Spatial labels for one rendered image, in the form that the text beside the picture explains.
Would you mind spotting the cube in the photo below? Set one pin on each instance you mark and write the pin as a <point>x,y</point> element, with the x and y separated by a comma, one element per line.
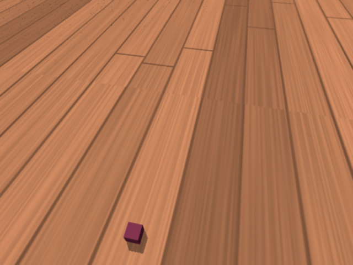
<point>134,233</point>

